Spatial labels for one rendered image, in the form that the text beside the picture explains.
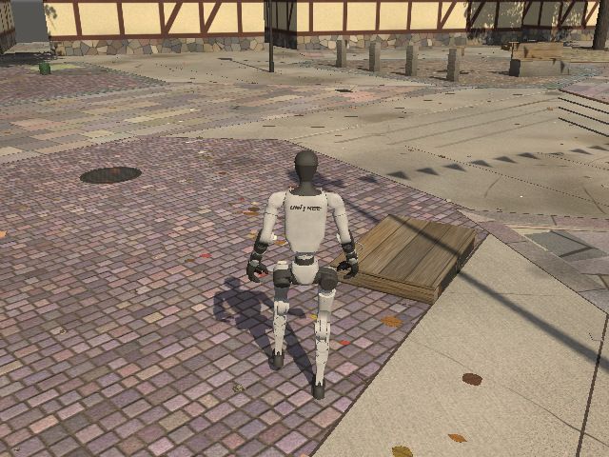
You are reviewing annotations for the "left robot thigh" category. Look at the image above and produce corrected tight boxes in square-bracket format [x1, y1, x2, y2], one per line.
[273, 264, 292, 314]

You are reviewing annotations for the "robot right shin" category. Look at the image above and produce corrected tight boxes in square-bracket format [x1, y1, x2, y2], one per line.
[315, 323, 330, 387]

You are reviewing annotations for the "right robot hand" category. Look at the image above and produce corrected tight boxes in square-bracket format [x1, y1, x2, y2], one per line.
[337, 261, 359, 279]

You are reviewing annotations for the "robot right forearm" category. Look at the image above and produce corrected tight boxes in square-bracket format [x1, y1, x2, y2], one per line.
[341, 229, 358, 265]

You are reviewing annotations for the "robot left forearm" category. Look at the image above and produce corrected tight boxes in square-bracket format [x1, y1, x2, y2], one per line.
[248, 230, 268, 267]

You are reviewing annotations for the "robot right upper arm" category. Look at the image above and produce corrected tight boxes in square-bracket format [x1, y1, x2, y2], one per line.
[325, 192, 351, 244]

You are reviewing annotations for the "robot left upper arm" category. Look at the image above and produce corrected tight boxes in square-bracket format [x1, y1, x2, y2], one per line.
[259, 191, 286, 244]

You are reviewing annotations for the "left robot hand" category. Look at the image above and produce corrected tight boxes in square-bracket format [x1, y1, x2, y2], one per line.
[246, 261, 268, 283]

